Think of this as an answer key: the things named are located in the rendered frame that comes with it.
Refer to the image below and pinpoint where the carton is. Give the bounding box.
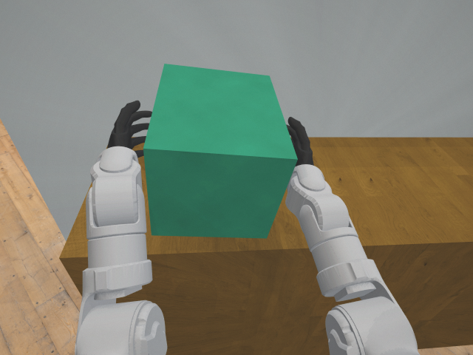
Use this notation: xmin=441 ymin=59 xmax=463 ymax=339
xmin=143 ymin=64 xmax=298 ymax=238

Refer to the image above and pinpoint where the robot right upper arm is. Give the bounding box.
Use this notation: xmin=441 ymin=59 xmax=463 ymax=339
xmin=325 ymin=297 xmax=420 ymax=355

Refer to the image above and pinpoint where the left robot forearm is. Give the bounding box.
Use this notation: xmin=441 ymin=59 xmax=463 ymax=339
xmin=75 ymin=146 xmax=152 ymax=355

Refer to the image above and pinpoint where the robot left upper arm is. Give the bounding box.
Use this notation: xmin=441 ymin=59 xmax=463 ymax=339
xmin=76 ymin=300 xmax=167 ymax=355

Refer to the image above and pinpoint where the robot right hand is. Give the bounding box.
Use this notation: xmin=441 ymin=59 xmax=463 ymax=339
xmin=286 ymin=117 xmax=314 ymax=166

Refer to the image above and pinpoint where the pedestal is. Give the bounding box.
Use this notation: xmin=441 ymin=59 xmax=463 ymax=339
xmin=59 ymin=137 xmax=473 ymax=355

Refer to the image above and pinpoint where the right robot forearm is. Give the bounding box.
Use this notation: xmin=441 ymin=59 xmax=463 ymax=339
xmin=285 ymin=164 xmax=418 ymax=349

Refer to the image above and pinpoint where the robot left hand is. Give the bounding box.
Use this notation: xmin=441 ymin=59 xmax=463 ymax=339
xmin=107 ymin=101 xmax=152 ymax=158

